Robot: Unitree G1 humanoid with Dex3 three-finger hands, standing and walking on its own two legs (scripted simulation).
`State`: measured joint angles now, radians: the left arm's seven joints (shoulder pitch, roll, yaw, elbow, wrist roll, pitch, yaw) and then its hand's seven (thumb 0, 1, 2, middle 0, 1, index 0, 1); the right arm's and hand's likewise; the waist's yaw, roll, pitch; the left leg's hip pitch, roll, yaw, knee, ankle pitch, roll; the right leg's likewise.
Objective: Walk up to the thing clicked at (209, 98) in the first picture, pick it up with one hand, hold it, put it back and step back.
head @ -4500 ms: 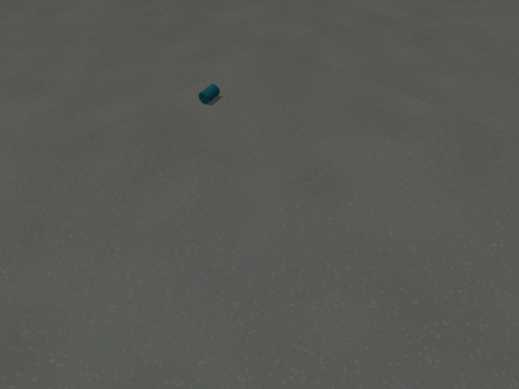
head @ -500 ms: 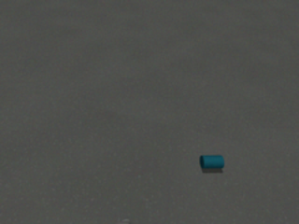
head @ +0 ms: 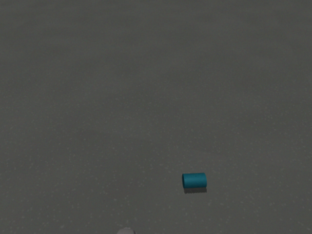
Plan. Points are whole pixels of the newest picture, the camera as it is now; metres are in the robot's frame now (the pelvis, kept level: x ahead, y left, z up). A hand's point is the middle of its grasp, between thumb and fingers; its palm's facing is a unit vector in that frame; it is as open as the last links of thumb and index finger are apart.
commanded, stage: walk up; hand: left
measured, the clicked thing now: (194, 180) +0.60 -0.19 -0.70
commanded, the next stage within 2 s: none
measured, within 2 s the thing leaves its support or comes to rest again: neither
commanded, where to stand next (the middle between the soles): +0.25 -0.47 m, yaw +5 degrees
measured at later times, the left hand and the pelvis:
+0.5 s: hand out of the picture +0.14 +0.11 -0.14, palm faces -0.07 -0.95 -0.31, open 7.4 cm; pelvis +0.06 -0.17 +0.01, yaw +0 degrees
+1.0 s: hand out of the picture +0.13 -0.11 -0.15, palm faces +0.01 -0.94 -0.34, open 7.4 cm; pelvis +0.11 -0.39 +0.00, yaw +3 degrees
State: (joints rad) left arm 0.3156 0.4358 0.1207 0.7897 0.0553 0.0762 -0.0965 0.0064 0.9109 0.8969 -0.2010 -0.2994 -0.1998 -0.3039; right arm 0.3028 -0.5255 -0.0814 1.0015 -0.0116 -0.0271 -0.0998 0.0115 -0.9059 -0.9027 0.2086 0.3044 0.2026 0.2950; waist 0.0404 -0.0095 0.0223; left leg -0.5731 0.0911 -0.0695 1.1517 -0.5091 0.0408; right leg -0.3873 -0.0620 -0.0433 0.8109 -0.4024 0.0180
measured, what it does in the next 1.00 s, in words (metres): steps to the right: left foot, then right foot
